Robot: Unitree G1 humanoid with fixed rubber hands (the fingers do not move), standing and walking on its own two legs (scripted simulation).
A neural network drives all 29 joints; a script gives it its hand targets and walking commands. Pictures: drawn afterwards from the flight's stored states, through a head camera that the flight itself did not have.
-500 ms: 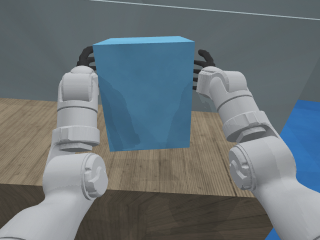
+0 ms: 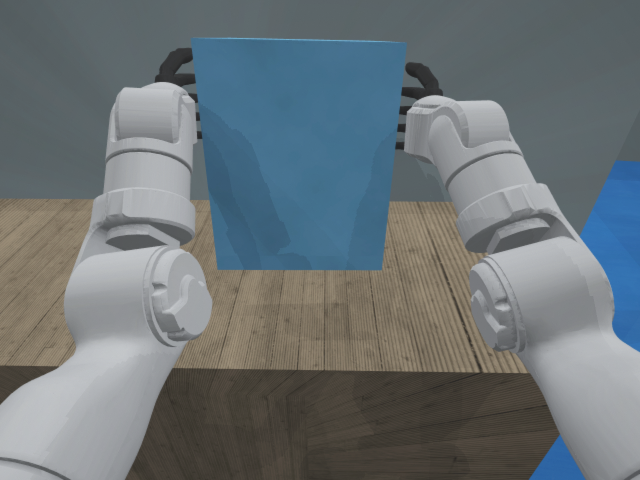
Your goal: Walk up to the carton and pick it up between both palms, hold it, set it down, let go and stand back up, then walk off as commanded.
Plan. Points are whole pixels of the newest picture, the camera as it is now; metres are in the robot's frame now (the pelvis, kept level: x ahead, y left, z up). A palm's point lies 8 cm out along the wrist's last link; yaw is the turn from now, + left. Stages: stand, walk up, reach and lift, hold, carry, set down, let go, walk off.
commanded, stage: hold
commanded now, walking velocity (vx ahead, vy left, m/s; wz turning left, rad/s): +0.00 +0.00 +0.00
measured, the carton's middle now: (301, 146) +0.44 +0.00 +0.28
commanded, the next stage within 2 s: none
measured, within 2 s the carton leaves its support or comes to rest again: neither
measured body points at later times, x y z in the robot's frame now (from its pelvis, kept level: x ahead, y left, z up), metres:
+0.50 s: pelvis +0.00 +0.01 +0.00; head -0.10 +0.03 +0.44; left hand +0.39 +0.14 +0.35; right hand +0.37 -0.15 +0.34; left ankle +0.01 +0.15 -0.75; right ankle +0.01 -0.12 -0.75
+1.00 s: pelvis +0.00 +0.00 +0.00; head -0.09 +0.01 +0.44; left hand +0.39 +0.16 +0.33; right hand +0.39 -0.12 +0.31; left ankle +0.01 +0.15 -0.75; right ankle +0.01 -0.12 -0.75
